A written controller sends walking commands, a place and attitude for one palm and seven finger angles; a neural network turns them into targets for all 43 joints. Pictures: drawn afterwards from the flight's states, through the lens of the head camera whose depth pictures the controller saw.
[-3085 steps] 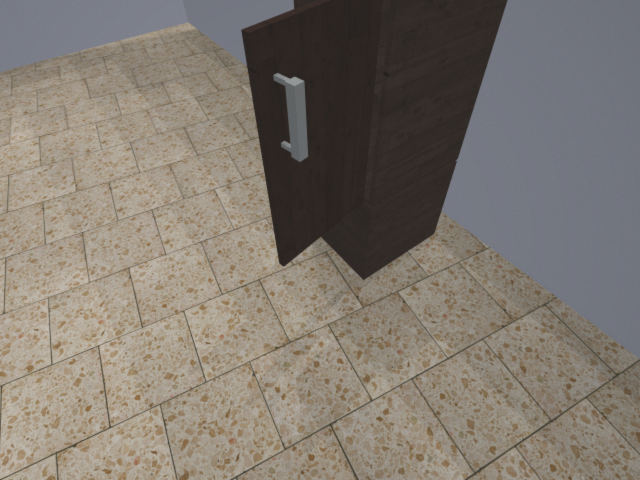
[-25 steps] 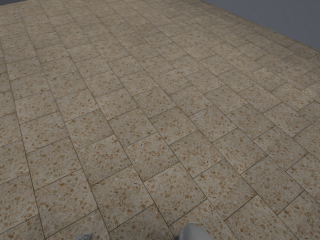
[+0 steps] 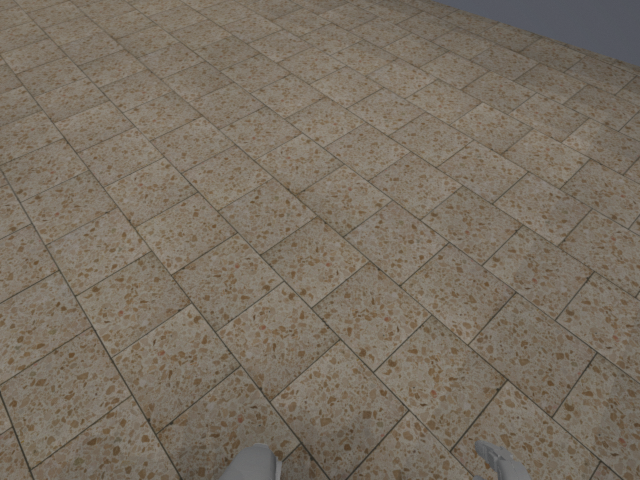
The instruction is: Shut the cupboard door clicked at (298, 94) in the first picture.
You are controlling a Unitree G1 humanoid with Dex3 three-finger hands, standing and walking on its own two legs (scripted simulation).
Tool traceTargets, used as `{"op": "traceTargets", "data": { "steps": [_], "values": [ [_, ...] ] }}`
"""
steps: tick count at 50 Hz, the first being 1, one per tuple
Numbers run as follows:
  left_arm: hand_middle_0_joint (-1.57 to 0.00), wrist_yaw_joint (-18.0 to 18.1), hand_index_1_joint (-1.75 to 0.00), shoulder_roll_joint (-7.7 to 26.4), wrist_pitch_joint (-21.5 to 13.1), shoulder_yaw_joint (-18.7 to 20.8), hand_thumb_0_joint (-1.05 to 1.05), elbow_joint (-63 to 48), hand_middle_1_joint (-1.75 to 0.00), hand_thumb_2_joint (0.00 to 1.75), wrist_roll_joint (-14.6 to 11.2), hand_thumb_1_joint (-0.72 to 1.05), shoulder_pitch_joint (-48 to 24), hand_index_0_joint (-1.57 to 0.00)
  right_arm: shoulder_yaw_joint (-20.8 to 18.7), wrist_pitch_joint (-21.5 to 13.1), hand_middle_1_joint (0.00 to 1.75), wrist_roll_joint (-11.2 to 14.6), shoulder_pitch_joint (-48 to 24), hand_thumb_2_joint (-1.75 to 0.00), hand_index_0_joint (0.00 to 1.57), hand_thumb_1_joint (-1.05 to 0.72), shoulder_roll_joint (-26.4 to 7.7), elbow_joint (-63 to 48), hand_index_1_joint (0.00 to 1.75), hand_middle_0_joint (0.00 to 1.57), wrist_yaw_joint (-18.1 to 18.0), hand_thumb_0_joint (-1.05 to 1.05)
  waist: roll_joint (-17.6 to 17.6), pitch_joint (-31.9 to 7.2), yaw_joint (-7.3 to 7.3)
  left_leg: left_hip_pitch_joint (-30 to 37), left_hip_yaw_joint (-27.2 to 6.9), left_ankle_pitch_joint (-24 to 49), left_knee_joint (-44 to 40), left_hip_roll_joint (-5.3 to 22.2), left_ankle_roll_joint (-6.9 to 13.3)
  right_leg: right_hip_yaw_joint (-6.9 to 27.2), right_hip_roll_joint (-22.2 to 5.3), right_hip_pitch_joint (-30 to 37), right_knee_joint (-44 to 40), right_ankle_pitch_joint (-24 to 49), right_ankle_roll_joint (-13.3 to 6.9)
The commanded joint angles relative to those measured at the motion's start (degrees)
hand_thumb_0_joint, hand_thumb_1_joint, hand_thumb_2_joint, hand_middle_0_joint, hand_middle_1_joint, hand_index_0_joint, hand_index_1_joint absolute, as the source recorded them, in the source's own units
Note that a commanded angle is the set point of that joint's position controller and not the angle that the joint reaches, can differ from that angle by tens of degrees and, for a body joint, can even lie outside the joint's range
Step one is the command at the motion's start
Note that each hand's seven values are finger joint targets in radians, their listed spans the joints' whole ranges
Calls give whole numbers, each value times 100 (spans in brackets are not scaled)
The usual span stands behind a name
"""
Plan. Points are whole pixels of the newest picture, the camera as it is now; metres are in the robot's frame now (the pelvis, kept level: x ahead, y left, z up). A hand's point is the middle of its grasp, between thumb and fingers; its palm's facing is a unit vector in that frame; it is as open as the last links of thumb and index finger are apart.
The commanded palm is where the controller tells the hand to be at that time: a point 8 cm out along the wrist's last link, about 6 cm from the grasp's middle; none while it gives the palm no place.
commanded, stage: turn to face it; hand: left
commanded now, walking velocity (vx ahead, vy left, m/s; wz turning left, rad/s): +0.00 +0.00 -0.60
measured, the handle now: out of the picture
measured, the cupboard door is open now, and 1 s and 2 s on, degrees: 21 21 21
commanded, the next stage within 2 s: none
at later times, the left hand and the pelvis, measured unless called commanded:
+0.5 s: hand (199, 408) +0.22 +0.21 -0.16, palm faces -0.32 -0.92 -0.23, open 7.4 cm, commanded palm none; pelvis +0.05 +0.04 +0.00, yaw -20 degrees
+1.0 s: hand (246, 384) +0.27 +0.15 -0.18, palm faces -0.53 -0.82 -0.20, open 7.4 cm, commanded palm none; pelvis +0.09 +0.03 -0.01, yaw -36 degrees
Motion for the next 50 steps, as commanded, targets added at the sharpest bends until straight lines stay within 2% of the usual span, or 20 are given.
{"op": "traceTargets", "data": {
  "steps": [1,3,4,5,6,7,10,13,22,26,27,28,29,30,36,44,47,48,49,50],
  "values": [
    [-20,95,-30,1214,-54,303,0,-502,-30,90,17,90,96,-20,-115,-169,30,70,281,-90,20,-90,-453,-444,30,20,-33,0,-892,-829,-140,609,158,-100,-1142,-290,51,1666,-1434,800,-81,3288,-699],
    [-20,94,-30,1209,-2,311,0,-599,-30,90,-28,90,-113,-20,-140,-198,30,82,649,-90,20,-90,-559,-360,30,20,-60,0,-832,-865,-351,1627,186,739,-2255,-339,88,1587,-1176,235,217,2681,-350],
    [-20,94,-30,1055,16,270,0,-684,-30,90,-73,90,-195,-20,-169,-250,30,66,885,-90,20,-90,-782,-311,30,20,-83,0,-542,-965,-451,2513,31,1247,-2907,27,157,1340,-840,-359,540,1897,-100],
    [-20,67,-30,735,25,212,0,-774,-30,90,-126,90,-39,-20,-252,-303,30,1,970,-90,20,-90,-1205,-364,30,20,-88,0,828,-1053,-425,3184,-1159,2051,-3341,1253,543,682,-128,-1297,1292,-199,216],
    [-20,34,-30,690,15,173,0,-864,-30,90,-122,90,-70,-20,-284,-275,30,-61,1121,-90,20,-90,-1515,-449,30,20,-99,0,1605,-993,-446,3129,-1992,3419,-3339,2405,1251,-205,-43,-1698,2630,-2474,465],
    [-20,24,-30,845,41,191,0,-893,-30,90,-68,90,-159,-20,-229,-225,30,-110,1086,-90,20,-90,-1413,-512,30,20,-105,0,836,-733,-462,2523,-1800,3549,-3261,2505,1572,-149,-338,-1532,3459,-2362,501],
    [-20,-90,-30,972,157,261,0,-765,-30,90,-12,90,-31,-20,-98,-236,30,-96,382,-90,20,-90,-1093,-733,30,20,-123,0,1251,-450,-127,2109,-702,3703,-3230,1814,1367,-324,-585,-1708,4285,-1672,665],
    [-20,-164,-30,825,243,186,0,-812,-30,90,-39,90,-178,-20,-101,-227,30,-96,674,-90,20,-90,-1070,-633,30,20,-117,0,1105,-456,-195,2357,43,3907,-3169,1480,1214,-573,-623,-1654,4054,-1238,733],
    [-20,-234,-30,669,211,46,0,-1015,-30,90,-36,90,-894,-20,-267,-195,30,-94,1355,-90,20,-90,-1329,-283,30,20,-43,0,1356,-666,-520,2909,783,4346,-2727,1635,1173,-1189,-590,-1000,2001,-1092,574],
    [-20,-206,-30,794,143,59,0,-932,-30,90,-38,90,-583,-20,-313,-171,30,-71,1269,-90,20,-90,-1425,-243,30,20,-4,0,1268,-707,-271,2512,1027,4136,-2114,1641,844,-1299,-485,43,614,-353,344],
    [-20,-180,-30,985,99,103,0,-788,-30,90,-23,90,-120,-20,-319,-172,30,-21,1168,-90,20,-90,-1409,-283,30,20,19,0,866,-854,-7,2012,1237,3691,-1452,1480,608,-1158,-585,913,-62,446,233],
    [-20,-105,-30,1541,24,206,0,-638,-30,90,29,90,383,-20,-250,-167,30,45,1165,-90,20,-90,-1088,-398,30,20,61,0,-516,-1210,222,826,1592,1943,-248,932,256,146,-1663,2160,-416,1968,-152],
    [-20,-24,-30,2012,12,310,0,-518,-30,90,-16,90,693,-20,-141,-125,30,30,823,-90,20,-90,-771,-664,30,20,47,0,-1606,-1108,339,-427,1324,-1609,1077,118,13,1646,-2795,2292,-374,4405,-845],
    [-20,54,-30,1970,30,300,0,-515,-30,90,-78,90,665,-20,-137,-33,30,22,859,-90,20,-90,-927,-642,30,20,-24,0,-1194,-1052,289,-491,474,-1539,1637,282,69,1526,-2934,1891,-412,4225,-1108],
    [-20,78,-30,1365,-18,137,0,-857,-30,90,-54,90,-544,-20,-179,30,30,-25,991,-90,20,-90,-809,-315,30,20,74,0,-735,-563,-333,-114,336,14,1254,283,-71,451,-1708,637,-607,2457,-638],
    [-20,42,-30,1461,14,242,0,-787,-30,90,11,90,-349,-20,-157,-89,30,34,637,-90,20,-90,-717,-524,30,20,40,0,-964,-522,-184,423,404,-214,-690,-42,-30,1202,-1679,575,-400,2170,-769],
    [-20,54,-30,1395,62,255,0,-784,-30,90,-47,90,-509,-20,-148,-170,30,59,1134,-90,20,-90,-731,-369,30,20,-17,0,-939,-742,-425,1420,451,736,-2189,-182,28,1244,-1380,351,185,2343,-408],
    [-20,47,-30,1224,87,214,0,-820,-30,90,-95,90,-515,-20,-178,-219,30,46,1298,-90,20,-90,-914,-302,30,20,-44,0,-551,-818,-484,2225,384,1293,-2858,36,84,1012,-1071,-173,513,1845,-137],
    [-20,24,-30,879,116,155,0,-882,-30,90,-147,90,-319,-20,-255,-277,30,-28,1445,-90,20,-90,-1365,-303,30,20,-65,0,759,-1007,-486,2972,-793,2077,-3273,1202,479,430,-338,-1028,1292,125,217],
    [-20,0,-30,727,104,97,0,-952,-30,90,-139,90,-294,-20,-315,-241,30,-49,1643,-90,20,-90,-1682,-359,30,20,-59,0,1798,-1054,-518,2971,-1683,3191,-3294,2356,1116,-355,-111,-1439,2682,-2412,462]
  ]
}}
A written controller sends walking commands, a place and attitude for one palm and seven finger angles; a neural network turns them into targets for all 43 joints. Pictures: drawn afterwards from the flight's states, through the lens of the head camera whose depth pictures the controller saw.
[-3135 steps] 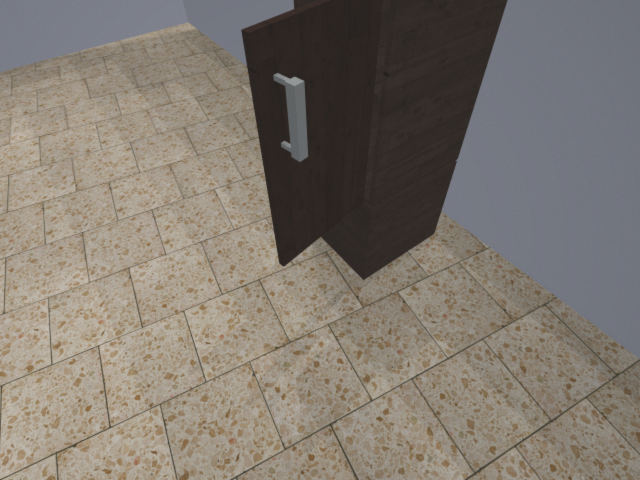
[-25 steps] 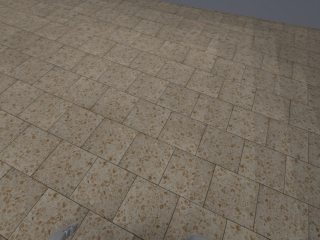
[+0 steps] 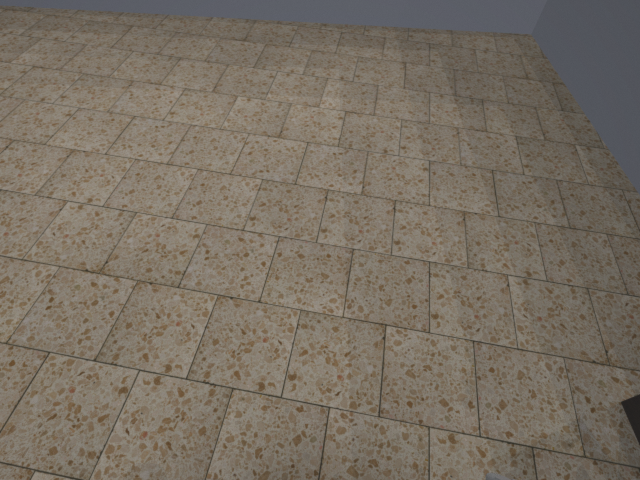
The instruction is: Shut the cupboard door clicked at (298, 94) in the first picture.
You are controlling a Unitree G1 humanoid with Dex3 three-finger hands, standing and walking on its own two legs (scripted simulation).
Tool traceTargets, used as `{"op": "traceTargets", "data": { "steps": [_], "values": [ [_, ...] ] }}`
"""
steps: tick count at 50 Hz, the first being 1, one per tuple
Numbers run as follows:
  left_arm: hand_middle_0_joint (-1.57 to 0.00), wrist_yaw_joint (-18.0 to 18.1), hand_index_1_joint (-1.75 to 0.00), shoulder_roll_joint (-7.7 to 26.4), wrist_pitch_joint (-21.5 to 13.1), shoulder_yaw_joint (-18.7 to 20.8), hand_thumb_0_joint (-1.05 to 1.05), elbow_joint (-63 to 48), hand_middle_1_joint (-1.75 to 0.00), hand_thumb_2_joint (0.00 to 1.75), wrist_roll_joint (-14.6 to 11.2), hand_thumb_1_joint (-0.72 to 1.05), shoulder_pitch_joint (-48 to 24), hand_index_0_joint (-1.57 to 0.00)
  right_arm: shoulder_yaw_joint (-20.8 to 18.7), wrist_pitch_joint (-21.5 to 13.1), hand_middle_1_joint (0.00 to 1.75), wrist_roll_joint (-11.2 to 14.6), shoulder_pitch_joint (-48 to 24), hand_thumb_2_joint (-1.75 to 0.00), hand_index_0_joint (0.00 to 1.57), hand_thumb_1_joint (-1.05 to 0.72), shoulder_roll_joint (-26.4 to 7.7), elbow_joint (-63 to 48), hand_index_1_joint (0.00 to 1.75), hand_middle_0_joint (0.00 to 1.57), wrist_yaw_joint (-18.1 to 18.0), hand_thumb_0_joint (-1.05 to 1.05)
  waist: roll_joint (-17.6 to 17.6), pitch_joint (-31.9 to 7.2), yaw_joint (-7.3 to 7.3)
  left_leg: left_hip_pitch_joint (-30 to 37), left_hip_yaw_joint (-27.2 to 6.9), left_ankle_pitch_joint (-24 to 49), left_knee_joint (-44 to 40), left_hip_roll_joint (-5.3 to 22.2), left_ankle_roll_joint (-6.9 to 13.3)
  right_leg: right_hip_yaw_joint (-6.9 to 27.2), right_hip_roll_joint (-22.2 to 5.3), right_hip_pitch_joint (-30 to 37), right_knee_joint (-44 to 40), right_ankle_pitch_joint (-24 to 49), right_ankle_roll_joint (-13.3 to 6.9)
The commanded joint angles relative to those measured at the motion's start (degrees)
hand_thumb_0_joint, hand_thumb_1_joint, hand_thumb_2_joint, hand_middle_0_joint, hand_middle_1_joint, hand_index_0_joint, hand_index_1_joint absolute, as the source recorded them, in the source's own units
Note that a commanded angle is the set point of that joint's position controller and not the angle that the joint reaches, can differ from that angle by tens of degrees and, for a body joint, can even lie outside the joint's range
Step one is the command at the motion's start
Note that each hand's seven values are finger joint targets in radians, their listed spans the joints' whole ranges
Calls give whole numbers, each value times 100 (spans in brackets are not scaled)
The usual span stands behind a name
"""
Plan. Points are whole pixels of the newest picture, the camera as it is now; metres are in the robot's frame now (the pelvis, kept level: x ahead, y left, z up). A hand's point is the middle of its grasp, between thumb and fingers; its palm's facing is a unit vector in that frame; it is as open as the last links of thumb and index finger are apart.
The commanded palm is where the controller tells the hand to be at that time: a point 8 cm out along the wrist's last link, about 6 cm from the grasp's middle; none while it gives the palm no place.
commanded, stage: turn to face it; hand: left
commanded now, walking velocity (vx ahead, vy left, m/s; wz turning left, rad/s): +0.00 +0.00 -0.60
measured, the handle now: out of the picture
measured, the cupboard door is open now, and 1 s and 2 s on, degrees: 21 21 21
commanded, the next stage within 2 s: take the last steps up to it in 1.80 s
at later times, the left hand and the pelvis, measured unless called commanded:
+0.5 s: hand (227, 446) +0.18 +0.14 -0.14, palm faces -0.28 -0.92 -0.28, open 7.4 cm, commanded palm none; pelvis +0.02 -0.03 +0.00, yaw -19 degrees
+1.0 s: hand (253, 390) +0.26 +0.12 -0.16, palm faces -0.52 -0.83 -0.20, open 7.4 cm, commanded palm none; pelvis +0.07 -0.01 +0.01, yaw -36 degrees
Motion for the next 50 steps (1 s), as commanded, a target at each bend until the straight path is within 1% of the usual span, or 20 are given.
{"op": "traceTargets", "data": {
  "steps": [1,3,6,15,18,19,20,21,22,23,27,32,35,37,38,40,41,42,46,50],
  "values": [
    [-20,53,-30,663,-117,174,0,-680,-30,90,-31,90,-187,-20,-326,-127,30,-143,1015,-90,20,-90,-1478,-280,30,20,-105,0,1326,-824,-375,1422,-2127,2403,-1402,2623,1263,-403,-165,-1309,2840,-1791,40],
    [-20,-34,-30,733,-57,255,0,-520,-30,90,49,90,-201,-20,-230,-158,30,-151,433,-90,20,-90,-1156,-389,30,20,-138,0,1395,-381,-130,946,-1425,2349,-1560,2098,1075,-468,-340,-1485,3461,-1150,181],
    [-20,-136,-30,614,7,214,0,-482,-30,90,14,90,-195,-20,-194,-138,30,-143,262,-90,20,-90,-1021,-434,30,20,-151,0,1256,-330,-84,1184,-390,2722,-1354,1691,947,-757,-454,-1503,3288,-724,274],
    [-20,-174,-30,453,-47,115,0,-618,-30,90,24,90,-514,-20,-389,-73,30,-124,597,-90,20,-90,-1229,-194,30,20,-48,0,1451,-498,-314,1470,355,2635,-855,1905,910,-1396,-384,-624,930,-500,130],
    [-20,-149,-30,639,-108,180,0,-420,-30,90,35,90,138,-20,-422,-41,30,-77,327,-90,20,-90,-1272,-232,30,20,-15,0,984,-673,98,814,745,1800,72,1648,456,-1432,-332,649,-590,878,-55],
    [-20,-92,-30,1109,-177,255,0,-307,-30,90,83,90,522,-20,-391,-36,30,-17,336,-90,20,-90,-1004,-285,30,20,22,0,-197,-835,303,84,1036,743,1109,1217,117,-424,-1087,1460,-1240,1690,-326],
    [-20,0,-30,1714,-247,369,0,-228,-30,90,98,90,771,-20,-245,-19,30,-22,49,-90,20,-90,-520,-592,30,20,57,0,-1821,-673,452,-1460,984,-2191,2496,281,-170,1569,-2372,1845,-1448,3612,-985],
    [-20,71,-30,1829,-211,369,0,-207,-30,90,6,90,892,-20,-240,85,30,-19,-39,-90,20,-90,-748,-618,30,20,-12,0,-1439,-725,486,-1567,85,-2277,3282,327,-116,1698,-2670,1469,-1552,3470,-1402],
    [-20,118,-30,1573,-204,343,0,-282,-30,90,2,90,560,-20,-265,125,30,-18,-138,-90,20,-90,-736,-552,30,20,-16,0,-1120,-381,324,-1760,-220,-1762,3575,432,-88,1480,-2358,1116,-1719,2584,-1369],
    [-20,144,-30,1436,-206,328,0,-365,-30,90,18,90,147,-20,-281,109,30,-28,-95,-90,20,-90,-716,-482,30,20,-15,0,-1455,-243,169,-1927,-270,-1477,3626,467,-109,1481,-2157,964,-1807,1963,-1290],
    [-20,126,-30,1116,-274,194,0,-491,-30,90,24,90,-261,-20,-259,71,30,-58,155,-90,20,-90,-682,-266,30,20,58,0,-663,-516,-120,-1241,-143,-700,2901,361,-242,444,-1544,782,-1443,2634,-1076],
    [-20,105,-30,1241,-251,243,0,-357,-30,90,49,90,84,-20,-223,46,30,-25,-79,-90,20,-90,-577,-364,30,20,22,0,-548,-557,57,-1025,-59,-849,1794,121,-273,867,-1554,957,-1297,2918,-1235],
    [-20,103,-30,1263,-217,279,0,-380,-30,90,72,90,-93,-20,-217,-13,30,16,57,-90,20,-90,-572,-386,30,20,-8,0,-753,-589,-25,-499,-55,-855,931,11,-219,1073,-1498,743,-1081,3019,-1173],
    [-20,104,-30,1216,-178,280,0,-405,-30,90,28,90,-329,-20,-208,-65,30,23,473,-90,20,-90,-615,-246,30,20,-48,0,-774,-649,-240,307,-33,-55,-162,-55,-192,1057,-1256,342,-711,2841,-880],
    [-20,99,-30,1091,-147,243,0,-446,-30,90,-14,90,-402,-20,-229,-109,30,16,721,-90,20,-90,-762,-168,30,20,-69,0,-506,-706,-358,1063,-80,516,-880,86,-160,859,-981,-154,-406,2284,-607],
    [-20,36,-30,555,-114,126,0,-602,-30,90,-72,90,-152,-20,-376,-148,30,-89,1004,-90,20,-90,-1586,-211,30,20,-91,0,2029,-834,-344,1732,-2223,1756,-1616,2327,763,-512,130,-1433,1742,-1605,29],
    [-20,26,-30,703,-96,159,0,-624,-30,90,-24,90,-231,-20,-324,-113,30,-146,945,-90,20,-90,-1566,-295,30,20,-106,0,1591,-715,-361,1254,-2225,1756,-1585,2573,1157,-409,-120,-1322,2664,-1740,21],
    [-20,-13,-30,736,-74,212,0,-555,-30,90,37,90,-185,-20,-252,-137,30,-159,643,-90,20,-90,-1295,-350,30,20,-120,0,1217,-498,-191,952,-1833,1662,-1704,2307,1120,-404,-235,-1377,3079,-1348,82],
    [-20,-142,-30,624,-1,203,0,-448,-30,90,21,90,-289,-20,-185,-153,30,-146,398,-90,20,-90,-1056,-407,30,20,-156,0,1206,-352,-96,1215,-510,2874,-1363,1661,905,-717,-408,-1528,3304,-672,261],
    [-20,-166,-30,488,5,137,0,-547,-30,90,-1,90,-541,-20,-267,-131,30,-120,734,-90,20,-90,-1109,-255,30,20,-140,0,1193,-600,-263,1878,-60,3276,-1106,1771,1010,-1023,-501,-1468,2382,-667,286]
  ]
}}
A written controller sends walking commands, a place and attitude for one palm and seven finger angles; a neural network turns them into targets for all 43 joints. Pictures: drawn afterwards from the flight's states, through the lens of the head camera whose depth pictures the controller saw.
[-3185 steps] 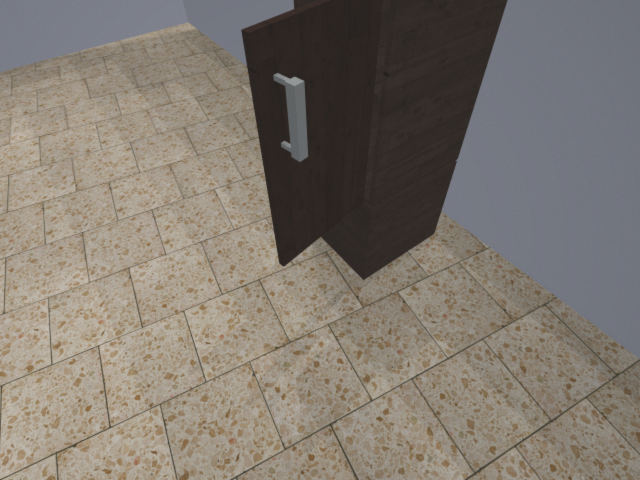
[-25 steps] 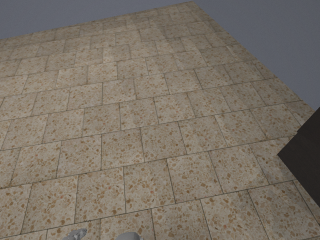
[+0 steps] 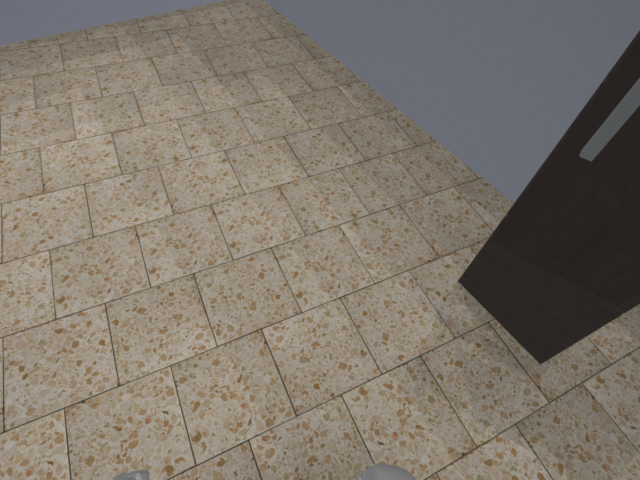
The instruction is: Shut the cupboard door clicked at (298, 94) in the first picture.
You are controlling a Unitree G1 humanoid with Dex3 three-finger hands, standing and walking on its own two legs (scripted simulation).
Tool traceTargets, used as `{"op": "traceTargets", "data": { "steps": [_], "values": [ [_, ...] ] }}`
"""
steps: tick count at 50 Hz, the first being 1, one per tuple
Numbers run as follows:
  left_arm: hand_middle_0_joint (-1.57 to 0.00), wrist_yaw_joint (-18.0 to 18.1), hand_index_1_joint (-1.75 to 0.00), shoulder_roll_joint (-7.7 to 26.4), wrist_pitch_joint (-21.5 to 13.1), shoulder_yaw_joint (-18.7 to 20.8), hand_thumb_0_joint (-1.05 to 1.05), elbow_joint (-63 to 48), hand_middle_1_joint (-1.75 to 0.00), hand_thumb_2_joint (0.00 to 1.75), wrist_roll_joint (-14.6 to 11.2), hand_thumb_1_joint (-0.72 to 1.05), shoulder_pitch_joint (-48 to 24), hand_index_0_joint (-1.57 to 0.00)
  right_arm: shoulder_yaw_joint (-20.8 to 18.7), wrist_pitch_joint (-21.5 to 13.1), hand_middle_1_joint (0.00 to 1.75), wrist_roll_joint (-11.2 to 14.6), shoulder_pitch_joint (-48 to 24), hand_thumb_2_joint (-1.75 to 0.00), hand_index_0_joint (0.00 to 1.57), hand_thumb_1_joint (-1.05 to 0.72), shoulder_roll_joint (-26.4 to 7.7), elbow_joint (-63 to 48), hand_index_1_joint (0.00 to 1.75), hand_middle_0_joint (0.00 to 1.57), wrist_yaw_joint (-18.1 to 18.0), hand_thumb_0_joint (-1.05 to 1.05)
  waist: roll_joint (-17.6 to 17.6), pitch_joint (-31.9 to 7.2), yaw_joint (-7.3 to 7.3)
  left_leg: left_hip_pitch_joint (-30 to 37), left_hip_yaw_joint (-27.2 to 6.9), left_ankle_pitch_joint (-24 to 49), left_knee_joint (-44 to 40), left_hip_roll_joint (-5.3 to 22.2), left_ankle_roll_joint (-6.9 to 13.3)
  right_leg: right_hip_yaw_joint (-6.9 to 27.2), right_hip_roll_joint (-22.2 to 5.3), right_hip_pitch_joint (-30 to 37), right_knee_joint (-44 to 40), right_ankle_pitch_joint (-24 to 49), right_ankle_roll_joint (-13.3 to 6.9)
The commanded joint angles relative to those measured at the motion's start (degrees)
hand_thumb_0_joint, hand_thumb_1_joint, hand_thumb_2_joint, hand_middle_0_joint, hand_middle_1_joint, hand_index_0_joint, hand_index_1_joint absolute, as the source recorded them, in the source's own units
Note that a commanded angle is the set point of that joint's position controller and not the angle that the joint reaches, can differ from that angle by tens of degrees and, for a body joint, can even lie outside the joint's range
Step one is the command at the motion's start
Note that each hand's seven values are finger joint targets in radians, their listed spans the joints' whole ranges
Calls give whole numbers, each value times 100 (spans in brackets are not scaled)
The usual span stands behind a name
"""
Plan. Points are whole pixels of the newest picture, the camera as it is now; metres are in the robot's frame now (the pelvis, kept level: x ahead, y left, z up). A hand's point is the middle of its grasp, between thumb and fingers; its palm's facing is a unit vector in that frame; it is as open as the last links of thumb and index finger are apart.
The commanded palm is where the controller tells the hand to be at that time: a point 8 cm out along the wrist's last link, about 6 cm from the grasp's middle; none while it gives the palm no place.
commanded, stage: turn to face it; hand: left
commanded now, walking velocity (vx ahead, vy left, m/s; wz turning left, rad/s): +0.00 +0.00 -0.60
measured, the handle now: (616, 116) +0.71 -0.46 +0.09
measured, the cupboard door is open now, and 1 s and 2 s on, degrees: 21 21 21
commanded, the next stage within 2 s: take the last steps up to it in 0.80 s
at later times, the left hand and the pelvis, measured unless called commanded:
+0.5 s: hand (235, 462) +0.16 +0.12 -0.15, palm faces -0.25 -0.94 -0.25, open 7.4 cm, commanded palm none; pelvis +0.03 -0.05 +0.00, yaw -16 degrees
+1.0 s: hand (255, 397) +0.25 +0.11 -0.17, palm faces -0.43 -0.88 -0.22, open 7.4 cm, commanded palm none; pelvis +0.08 -0.03 +0.00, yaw -28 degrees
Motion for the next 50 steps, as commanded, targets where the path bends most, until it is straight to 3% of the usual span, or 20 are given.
{"op": "traceTargets", "data": {
  "steps": [1,6,8,9,10,11,12,13,17,21,27,31,32,33,34,35,38,40,45,50],
  "values": [
    [-20,-26,-30,159,-158,-43,0,-587,-30,90,-19,90,-405,-20,-452,-97,30,1,509,-90,20,-90,-1276,-181,30,20,-54,0,1309,-744,-344,1264,-555,3341,-629,1404,719,-201,-182,-228,-854,38,0],
    [-20,-15,-30,170,-230,-61,0,-582,-30,90,-10,90,-320,-20,-548,-48,30,1,400,-90,20,-90,-1422,-116,30,20,27,0,1503,-686,-297,902,-254,2976,-248,1494,557,-525,-7,679,-2322,396,-193],
    [-20,10,-30,389,-285,3,0,-397,-30,90,5,90,331,-20,-573,-25,30,54,104,-90,20,-90,-1424,-184,30,20,56,0,1080,-807,111,259,98,2146,595,1269,149,-464,-43,1836,-3585,1641,-340],
    [-20,70,-30,900,-364,79,0,-257,-30,90,56,90,752,-20,-528,-14,30,119,119,-90,20,-90,-1124,-263,30,20,96,0,-285,-1057,308,-577,412,931,1690,753,-194,654,-905,2749,-4229,2655,-646],
    [-20,165,-30,1484,-412,200,0,-183,-30,90,51,90,1003,-20,-392,11,30,103,-190,-90,20,-90,-706,-577,30,20,119,0,-1792,-825,427,-2021,311,-2151,3025,-97,-468,2469,-2152,2951,-4336,4685,-1283],
    [-20,241,-30,1517,-383,191,0,-172,-30,90,-25,90,1076,-20,-392,118,30,109,-274,-90,20,-90,-941,-564,30,20,48,0,-1304,-840,442,-2106,-590,-2147,3749,-16,-399,2534,-2360,2552,-4425,4380,-1702],
    [-20,287,-30,1252,-389,171,0,-231,-30,90,-21,90,717,-20,-408,138,30,106,-361,-90,20,-90,-897,-475,30,20,45,0,-1106,-558,278,-2338,-868,-1681,3999,88,-376,2311,-2006,2321,-4539,3734,-1640],
    [-20,304,-30,1098,-390,140,0,-311,-30,90,-22,90,369,-20,-429,127,30,97,-379,-90,20,-90,-894,-411,30,20,49,0,-1292,-381,154,-2433,-884,-1378,4056,124,-403,2296,-1808,2127,-4579,3249,-1575],
    [-20,279,-30,814,-464,10,0,-428,-30,90,-21,90,30,-20,-411,125,30,65,-63,-90,20,-90,-836,-179,30,20,127,0,-607,-711,-157,-1804,-781,-534,3470,-2,-535,1318,-1176,1952,-4329,3682,-1307],
    [-20,272,-30,856,-480,29,0,-311,-30,90,-8,90,342,-20,-392,115,30,77,-229,-90,20,-90,-777,-201,30,20,108,0,-373,-810,-41,-1854,-769,-512,2967,-151,-570,1577,-1183,2256,-4299,3756,-1415],
    [-20,295,-30,896,-437,85,0,-227,-30,90,37,90,435,-20,-353,25,30,133,-475,-90,20,-90,-751,-315,30,20,51,0,-647,-747,39,-1421,-757,-824,1751,-329,-482,2001,-1225,2264,-4035,4374,-1541],
    [-20,310,-30,797,-387,67,0,-238,-30,90,-19,90,89,-20,-335,-47,30,149,185,-90,20,-90,-760,-67,30,20,2,0,-563,-763,-314,70,-709,502,-110,-445,-381,1868,-852,1519,-3529,3881,-1074],
    [-20,305,-30,588,-369,16,0,-278,-30,90,-56,90,125,-20,-348,-104,30,126,368,-90,20,-90,-968,-7,30,20,-22,0,-62,-873,-343,820,-964,1049,-637,-62,-277,1620,-476,1014,-3173,3160,-817],
    [-20,283,-30,255,-350,-43,0,-289,-30,90,-95,90,418,-20,-416,-151,30,43,469,-90,20,-90,-1422,-19,30,20,-35,0,1278,-1062,-282,1472,-2176,2233,-771,1103,202,1009,257,176,-2333,1266,-488],
    [-20,275,-30,208,-347,-79,0,-319,-30,90,-86,90,449,-20,-437,-104,30,18,522,-90,20,-90,-1562,-69,30,20,-46,0,1778,-976,-270,1227,-2767,3058,-926,1955,842,414,359,-15,-1251,-921,-305],
    [-20,270,-30,309,-323,-87,0,-355,-30,90,-38,90,369,-20,-378,-62,30,-13,436,-90,20,-90,-1464,-134,30,20,-41,0,1243,-718,-251,568,-2589,2508,-947,1948,1050,520,137,251,-665,-906,-314],
    [-20,187,-30,338,-240,-7,0,-174,-30,90,1,90,255,-20,-265,-111,30,-25,132,-90,20,-90,-1110,-146,30,20,-121,0,1326,-393,-104,492,-1846,3368,-960,1348,886,469,-5,-98,15,-263,-155],
    [-20,147,-30,228,-228,-58,0,-118,-30,90,-18,90,272,-20,-248,-125,30,8,164,-90,20,-90,-1050,-89,30,20,-130,0,1173,-580,-87,864,-1335,3857,-790,1128,838,273,-43,-90,-133,-30,-109],
    [-20,148,-30,39,-215,-151,0,-129,-30,90,-12,90,-52,-20,-333,-103,30,15,601,-90,20,-90,-1055,200,30,20,-102,0,1181,-753,-279,1199,-1012,3997,-654,1100,863,-34,-65,204,-1155,88,-107],
    [-20,24,-30,31,-254,-169,0,-172,-30,90,18,90,-247,-20,-472,-94,30,-50,702,-90,20,-90,-1294,342,30,20,-21,0,1193,-522,-367,720,-1294,1114,-981,1438,845,-300,-16,723,-2273,-11,-276]
  ]
}}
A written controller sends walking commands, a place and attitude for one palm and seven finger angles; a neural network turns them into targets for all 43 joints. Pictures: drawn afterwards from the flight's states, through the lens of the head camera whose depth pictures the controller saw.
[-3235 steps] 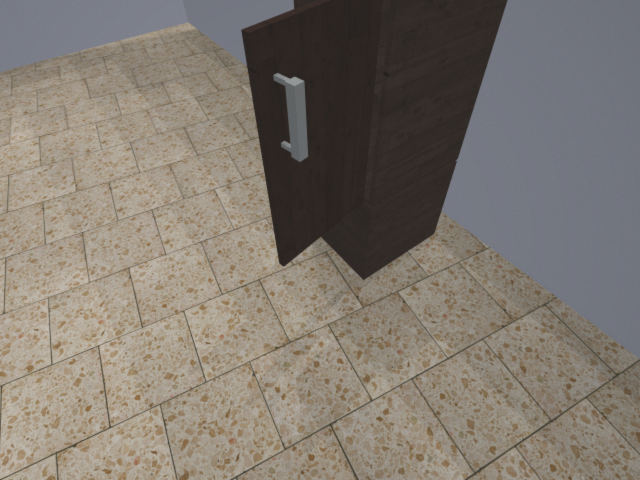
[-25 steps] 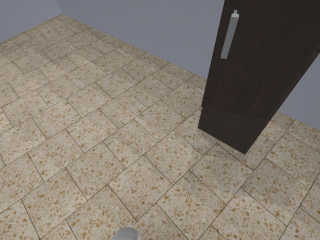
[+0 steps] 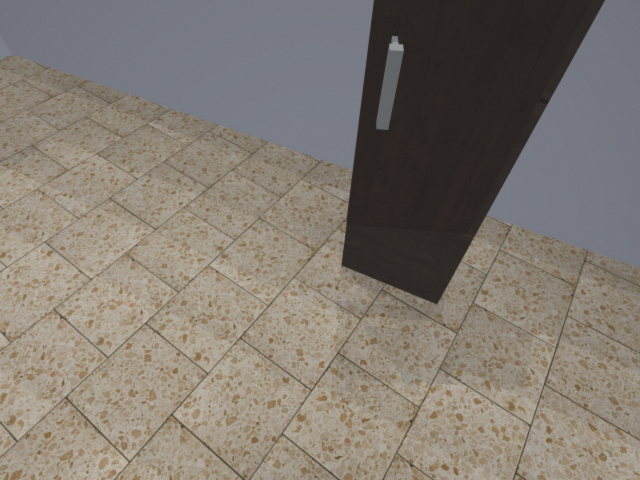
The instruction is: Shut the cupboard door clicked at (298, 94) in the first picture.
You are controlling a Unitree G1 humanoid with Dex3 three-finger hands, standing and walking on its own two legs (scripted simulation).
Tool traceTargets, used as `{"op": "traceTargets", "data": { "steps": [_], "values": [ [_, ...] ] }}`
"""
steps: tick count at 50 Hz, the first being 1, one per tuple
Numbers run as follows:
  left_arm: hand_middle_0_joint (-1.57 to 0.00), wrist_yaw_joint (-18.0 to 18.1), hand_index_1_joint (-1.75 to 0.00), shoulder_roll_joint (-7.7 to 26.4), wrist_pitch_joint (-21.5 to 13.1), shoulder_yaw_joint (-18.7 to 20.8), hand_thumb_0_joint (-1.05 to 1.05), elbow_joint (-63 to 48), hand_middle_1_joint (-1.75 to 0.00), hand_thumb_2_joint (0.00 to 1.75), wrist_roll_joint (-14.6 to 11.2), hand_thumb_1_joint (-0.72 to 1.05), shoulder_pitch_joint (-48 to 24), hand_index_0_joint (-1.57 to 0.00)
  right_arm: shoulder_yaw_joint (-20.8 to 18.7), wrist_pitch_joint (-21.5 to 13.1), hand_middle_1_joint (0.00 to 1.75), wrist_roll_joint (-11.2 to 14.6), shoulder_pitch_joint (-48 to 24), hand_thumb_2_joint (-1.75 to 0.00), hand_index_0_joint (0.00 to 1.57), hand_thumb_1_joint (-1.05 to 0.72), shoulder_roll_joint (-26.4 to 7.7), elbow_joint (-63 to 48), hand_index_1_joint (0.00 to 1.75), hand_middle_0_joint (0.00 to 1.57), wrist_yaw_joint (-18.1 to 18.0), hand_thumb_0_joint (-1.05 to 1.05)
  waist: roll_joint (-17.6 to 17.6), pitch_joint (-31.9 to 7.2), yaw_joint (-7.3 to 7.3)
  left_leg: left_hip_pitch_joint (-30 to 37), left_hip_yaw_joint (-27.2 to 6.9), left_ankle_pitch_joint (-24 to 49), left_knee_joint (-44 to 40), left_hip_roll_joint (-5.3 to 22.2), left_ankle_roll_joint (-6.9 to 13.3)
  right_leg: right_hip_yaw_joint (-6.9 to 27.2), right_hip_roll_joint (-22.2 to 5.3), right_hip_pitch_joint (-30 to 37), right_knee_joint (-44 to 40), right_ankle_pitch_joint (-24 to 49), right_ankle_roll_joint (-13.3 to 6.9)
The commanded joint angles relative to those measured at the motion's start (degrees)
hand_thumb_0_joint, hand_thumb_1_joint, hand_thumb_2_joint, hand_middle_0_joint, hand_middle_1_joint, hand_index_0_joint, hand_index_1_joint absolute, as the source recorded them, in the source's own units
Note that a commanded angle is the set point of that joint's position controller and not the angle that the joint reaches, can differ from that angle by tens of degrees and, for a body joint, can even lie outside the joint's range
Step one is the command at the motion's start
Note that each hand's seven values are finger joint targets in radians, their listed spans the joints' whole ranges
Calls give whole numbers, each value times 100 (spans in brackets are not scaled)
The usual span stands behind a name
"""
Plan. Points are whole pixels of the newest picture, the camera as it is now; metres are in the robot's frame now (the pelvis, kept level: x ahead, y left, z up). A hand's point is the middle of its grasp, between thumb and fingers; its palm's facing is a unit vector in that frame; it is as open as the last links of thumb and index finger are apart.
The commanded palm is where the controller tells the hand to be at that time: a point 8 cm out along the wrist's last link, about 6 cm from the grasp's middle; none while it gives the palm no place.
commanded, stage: take the last steps up to it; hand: left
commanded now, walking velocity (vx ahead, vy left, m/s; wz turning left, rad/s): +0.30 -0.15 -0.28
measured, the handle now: (388, 84) +0.75 -0.09 +0.09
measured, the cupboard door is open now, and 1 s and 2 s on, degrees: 21 21 21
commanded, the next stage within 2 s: come to a stop and stand still in 0.80 s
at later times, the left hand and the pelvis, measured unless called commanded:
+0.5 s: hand out of the picture +0.11 +0.12 -0.20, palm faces -0.02 -0.99 -0.14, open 7.4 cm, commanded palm none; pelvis +0.13 -0.05 -0.02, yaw -5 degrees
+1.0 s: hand (333, 331) +0.37 -0.01 -0.16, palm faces -0.14 -0.96 -0.24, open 7.4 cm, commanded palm none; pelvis +0.28 -0.18 -0.01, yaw -9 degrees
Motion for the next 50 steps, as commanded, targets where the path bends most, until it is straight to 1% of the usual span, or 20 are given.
{"op": "traceTargets", "data": {
  "steps": [1,3,5,6,11,20,23,25,26,27,29,34,41,42,43,44,45,46,48,50],
  "values": [
    [-20,-100,-30,255,-206,9,0,-424,-30,90,22,90,-111,-20,-435,-116,30,-28,325,-90,20,-90,-1370,-118,30,20,-20,0,920,-405,-109,247,-1253,696,-898,1523,751,-277,100,333,-1126,288,-176],
    [-20,-115,-30,429,-275,93,0,-162,-30,90,48,90,557,-20,-447,-125,30,15,145,-90,20,-90,-1293,-104,30,20,7,0,277,-462,246,-564,-798,-122,-124,1135,385,-258,149,1619,-2368,1065,-311],
    [-20,31,-30,1322,-389,263,0,126,-30,90,66,90,1370,-20,-264,-144,30,84,-450,-90,20,-90,-618,-463,30,20,80,0,-2129,-236,689,-2806,201,-2229,2459,-205,-191,2664,-1801,2685,-3688,466,-1308],
    [-20,104,-30,1315,-385,242,0,93,-30,90,8,90,1443,-20,-304,-116,30,48,-727,-90,20,-90,-875,-521,30,20,76,0,-1401,8,737,-3070,-481,-1968,3327,-71,-128,2809,-2029,2191,-3832,322,-1731],
    [-20,150,-30,575,-591,45,0,-37,-30,90,10,90,450,-20,-373,-106,30,-18,-219,-90,20,-90,-690,-122,30,20,187,0,-634,465,-73,-2486,-592,-389,3518,230,-256,1192,-1167,950,-3843,971,-1528],
    [-20,135,-30,626,-634,58,0,395,-30,90,55,90,975,-20,-321,-294,30,27,-553,-90,20,-90,-522,-287,30,20,138,0,-507,-33,41,-1949,-179,-174,1253,-4,-165,1026,-1030,2046,-3074,3391,-1548],
    [-20,101,-30,625,-610,76,0,348,-30,90,-37,90,662,-20,-385,-383,30,-14,812,-90,20,-90,-796,203,30,20,7,0,-137,-610,-629,322,-46,891,33,-237,-80,531,-493,1296,-1275,4267,-1160],
    [-20,11,-30,138,-591,-64,0,142,-30,90,-83,90,1008,-20,-565,-409,30,-110,1943,-90,20,-90,-1795,463,30,20,-106,0,1836,-1348,-790,2415,-3912,818,-989,2495,1019,89,502,-1290,1933,-420,-580],
    [-20,8,-30,451,-542,4,0,49,-30,90,4,90,721,-20,-524,-352,30,-53,1675,-90,20,-90,-1739,385,30,20,-117,0,1024,-935,-712,1730,-4023,187,-1343,2722,1270,604,181,-1524,2619,-445,-620],
    [-20,-17,-30,412,-516,53,0,46,-30,90,75,90,594,-20,-472,-329,30,-40,1103,-90,20,-90,-1490,206,30,20,-80,0,563,-306,-455,686,-3434,-905,-1611,2445,1127,538,-57,-1554,2687,-102,-584],
    [-20,-108,-30,310,-403,94,0,70,-30,90,132,90,465,-20,-382,-364,30,-34,391,-90,20,-90,-1088,48,30,20,-96,0,916,459,-161,-516,-2648,-1340,-2001,2049,770,505,-368,-1474,2528,648,-425],
    [-20,-183,-30,32,-280,47,0,51,-30,90,47,90,596,-20,-424,-403,30,-39,197,-90,20,-90,-1107,53,30,20,-43,0,848,-15,71,-440,-846,63,-1721,1458,669,76,-477,-796,534,1067,-197],
    [-20,-149,-30,244,-427,62,0,89,-30,90,69,90,653,-20,-551,-218,30,-14,171,-90,20,-90,-1169,137,30,20,103,0,625,-124,165,-815,-334,-426,-766,1111,358,-646,-7,740,-1419,1737,-94],
    [-20,-123,-30,426,-474,109,0,209,-30,90,74,90,1055,-20,-532,-198,30,-2,169,-90,20,-90,-1054,137,30,20,124,0,226,-233,348,-1036,-131,-598,-139,860,191,-498,-14,1288,-1756,1567,-164],
    [-20,-62,-30,851,-554,184,0,347,-30,90,94,90,1570,-20,-467,-183,30,33,182,-90,20,-90,-774,106,30,20,155,0,-910,-488,615,-1654,297,-1131,1203,293,-39,469,-700,1951,-2460,992,-421],
    [-20,19,-30,1384,-595,277,0,470,-30,90,101,90,1887,-20,-342,-169,30,95,81,-90,20,-90,-284,-91,30,20,171,0,-2513,-631,737,-2427,210,-2468,2974,-358,-83,2288,-1854,2089,-3397,831,-952],
    [-20,106,-30,1321,-562,214,0,403,-30,90,34,90,1766,-20,-342,-111,30,102,-37,-90,20,-90,-396,-179,30,20,152,0,-1779,-385,645,-2361,-494,-2207,3580,-124,21,2494,-2057,1511,-3757,755,-1218],
    [-20,163,-30,1006,-656,173,0,379,-30,90,47,90,1307,-20,-328,-146,30,81,50,-90,20,-90,-398,-56,30,20,128,0,-1789,-301,377,-2374,-706,-1596,3851,12,13,2383,-1931,1362,-3585,2218,-1170],
    [-20,241,-30,566,-724,-22,0,287,-30,90,13,90,694,-20,-255,-174,30,108,345,-90,20,-90,-375,257,30,20,72,0,-823,-675,62,-1813,-929,-1100,3611,135,-155,1420,-1806,1415,-2804,4998,-1223],
    [-20,309,-30,489,-734,-59,0,242,-30,90,37,90,466,-20,-166,-95,30,173,497,-90,20,-90,-170,427,30,20,70,0,-377,-1018,-62,-1174,-821,-908,2826,-24,-217,758,-1647,1340,-2527,6277,-1148]
  ]
}}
